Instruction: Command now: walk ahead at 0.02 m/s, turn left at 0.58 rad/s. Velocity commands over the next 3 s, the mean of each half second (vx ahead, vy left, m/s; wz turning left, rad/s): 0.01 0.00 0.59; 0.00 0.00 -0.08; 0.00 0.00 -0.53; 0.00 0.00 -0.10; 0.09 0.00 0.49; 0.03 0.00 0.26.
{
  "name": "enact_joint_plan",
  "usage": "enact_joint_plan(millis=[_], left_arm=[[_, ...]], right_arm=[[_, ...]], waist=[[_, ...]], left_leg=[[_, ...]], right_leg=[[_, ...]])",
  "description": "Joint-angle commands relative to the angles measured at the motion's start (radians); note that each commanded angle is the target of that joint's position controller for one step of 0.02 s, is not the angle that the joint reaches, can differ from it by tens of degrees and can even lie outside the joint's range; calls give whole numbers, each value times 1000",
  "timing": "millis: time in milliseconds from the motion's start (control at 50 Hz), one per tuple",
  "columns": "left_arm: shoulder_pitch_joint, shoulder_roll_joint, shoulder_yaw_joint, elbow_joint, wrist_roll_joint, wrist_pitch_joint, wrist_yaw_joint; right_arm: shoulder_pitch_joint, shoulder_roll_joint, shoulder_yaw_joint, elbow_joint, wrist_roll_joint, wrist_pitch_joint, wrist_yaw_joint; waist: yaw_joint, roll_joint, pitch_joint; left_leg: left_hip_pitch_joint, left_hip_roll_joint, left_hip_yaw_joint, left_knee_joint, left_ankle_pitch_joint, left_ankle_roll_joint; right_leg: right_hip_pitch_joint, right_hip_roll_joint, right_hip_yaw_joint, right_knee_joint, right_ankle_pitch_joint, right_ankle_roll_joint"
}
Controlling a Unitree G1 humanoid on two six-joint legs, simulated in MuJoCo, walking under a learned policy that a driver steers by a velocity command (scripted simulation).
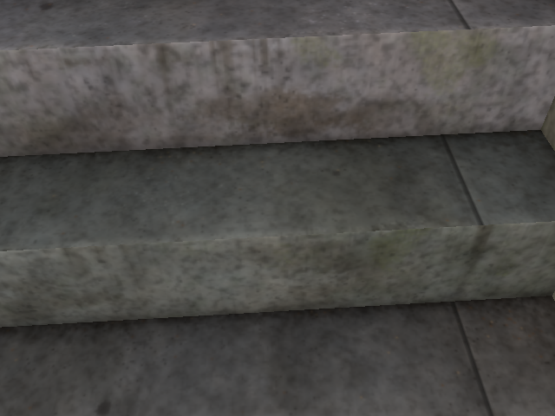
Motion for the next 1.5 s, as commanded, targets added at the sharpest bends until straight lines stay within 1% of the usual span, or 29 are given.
enact_joint_plan(millis=[20,120,180,220,380,420,440,480,520,560,660,680,700,720,780,820,860,920,1020,1080,1120,1140,1180,1240,1280,1340,1420,1460,1500], left_arm=[[-142,11,-21,-67,-34,-11,-4],[15,91,2,-19,-31,-79,-9],[63,165,37,-4,17,-66,-15],[31,115,22,-19,30,-61,-8],[-157,159,63,-116,-19,-60,9],[71,76,58,-62,-24,-16,3],[160,-41,34,-111,8,-6,12],[28,13,38,-206,-59,-22,39],[-102,107,65,-192,-82,-20,47],[-81,54,22,-203,-69,-18,25],[197,77,17,-19,-58,18,-54],[-59,-48,-38,-80,-44,46,28],[-54,-101,-59,-48,-41,67,70],[225,-33,-36,2,-62,78,-31],[178,55,-9,54,-69,65,-90],[32,77,-7,-40,-46,6,-29],[-13,73,-5,-50,-80,-51,-5],[178,104,25,-6,-54,-49,-33],[104,109,28,-35,-58,-44,-15],[-98,174,56,-75,-58,14,18],[26,134,62,-54,-51,40,-21],[84,43,38,-76,-49,27,-8],[86,87,39,-63,-45,20,5],[30,120,41,-71,-68,36,33],[-43,97,24,-105,-59,21,6],[-27,103,25,-58,-69,-5,3],[-62,64,-1,-40,-7,-4,-10],[-79,55,-10,-72,7,12,-22],[-42,71,-22,-73,-15,27,-7]], right_arm=[[-101,31,30,-143,-19,34,-14],[-68,24,55,-111,-29,59,-3],[-121,16,68,-116,-33,48,0],[-160,36,75,-108,-38,47,5],[-8,33,33,-48,-42,56,4],[65,-26,-5,2,-49,11,-33],[177,-181,-50,18,-41,0,-52],[262,-279,-78,7,-62,-30,-26],[175,-164,-36,10,-70,-18,29],[-34,-46,16,-7,-71,30,29],[-429,25,109,-223,-29,13,14],[-51,-10,55,-49,-47,-28,-91],[114,-19,63,8,-48,-21,-123],[-144,-34,89,-74,9,10,-6],[-83,-19,78,5,18,60,108],[48,-125,22,41,-24,72,70],[-137,-44,30,-60,-69,58,2],[-297,-21,18,-138,-30,49,-59],[-313,26,15,-206,-65,-2,-90],[-108,76,17,-141,-28,-23,-46],[-110,-10,-17,-153,-40,-17,-68],[-55,-108,-38,-168,-51,-25,-76],[-22,-178,-61,-161,-84,-19,-62],[-236,93,85,-172,-89,23,14],[-263,122,126,-184,-60,47,11],[-278,110,130,-217,-36,10,10],[-245,34,96,-184,11,-37,12],[-111,-113,24,-129,-12,-46,-21],[-30,-88,33,-93,-62,-57,-35]], waist=[[-76,-105,-74],[-63,-124,-53],[-24,-137,-18],[-25,-46,-1],[-101,-111,37],[-35,-24,-45],[34,202,-150],[-90,388,-181],[-117,209,9],[6,30,25],[146,-25,-60],[-28,-154,190],[-68,-54,152],[93,309,-19],[0,26,61],[-111,42,-18],[-137,-91,-38],[5,-179,11],[19,-112,-12],[-71,-104,3],[-48,-68,-35],[1,69,-91],[-25,173,-89],[40,-31,-1],[0,-44,-43],[-16,-7,-50],[-26,-2,15],[-77,72,88],[-71,79,64]], left_leg=[[-277,102,68,223,-10,19],[-335,209,119,167,-39,-17],[-367,234,108,254,-52,4],[-359,289,70,59,66,28],[271,222,320,-1243,338,8],[490,168,290,-1513,524,93],[742,350,35,-1347,1336,330],[941,571,-383,-1456,1195,508],[688,478,-160,-1385,930,323],[485,457,-55,-1456,810,313],[189,282,257,-1470,736,149],[344,323,226,-1498,619,173],[410,331,177,-1532,679,171],[401,350,120,-1442,616,189],[466,410,31,-1393,196,226],[718,350,60,-1361,241,184],[647,234,254,-1238,256,113],[279,152,286,-1081,101,52],[115,144,183,-714,-150,38],[457,78,291,-1373,295,37],[630,159,206,-1351,465,102],[759,297,27,-1338,771,258],[767,639,-388,-1496,839,536],[487,422,6,-1473,510,308],[582,366,96,-1482,436,272],[604,348,141,-1492,360,259],[560,367,182,-1565,86,234],[573,476,111,-1617,63,302],[726,661,-75,-1620,243,432]], right_leg=[[195,-245,113,-144,922,-248],[246,-296,53,-228,709,-231],[261,-352,74,-258,606,-249],[281,-360,26,-283,435,-233],[306,-335,-60,-160,438,-159],[350,-226,-110,116,352,-52],[59,-70,-152,367,-102,58],[-467,135,141,1074,-325,139],[-684,130,222,1686,-250,6],[-596,58,212,1526,-139,-46],[-60,-30,99,941,177,127],[-229,18,-16,588,102,53],[-126,39,-41,511,83,33],[13,-36,124,419,-82,159],[54,-7,70,-74,82,169],[-71,21,127,-9,232,31],[-125,-34,243,7,387,-154],[103,-210,561,-145,384,-332],[172,-218,521,-73,608,-282],[38,-90,462,-81,507,-215],[-55,-118,506,-25,340,-191],[-190,14,359,154,101,-81],[-497,152,292,943,-324,113],[-600,176,356,1379,-15,58],[-666,151,331,1272,34,79],[-623,88,312,1146,45,147],[-501,-34,146,688,-136,155],[-425,-59,67,586,-205,111],[-631,-114,225,865,-43,62]])
Next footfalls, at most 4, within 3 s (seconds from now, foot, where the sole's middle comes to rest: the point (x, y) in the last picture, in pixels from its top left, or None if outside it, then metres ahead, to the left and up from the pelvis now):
0.42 left None -0.01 0.21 -0.77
0.78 right None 0.02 -0.02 -0.77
1.12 left None -0.01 0.21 -0.77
1.74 right None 0.00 -0.08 -0.77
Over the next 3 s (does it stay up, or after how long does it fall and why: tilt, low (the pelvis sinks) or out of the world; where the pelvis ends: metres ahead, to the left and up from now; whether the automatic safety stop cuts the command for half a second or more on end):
stays up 0.11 0.13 0.16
